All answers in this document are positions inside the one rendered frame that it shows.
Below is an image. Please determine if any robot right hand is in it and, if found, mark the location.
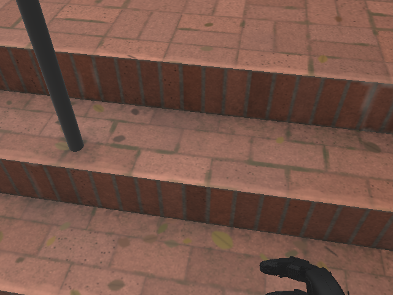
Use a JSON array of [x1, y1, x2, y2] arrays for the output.
[[259, 256, 349, 295]]

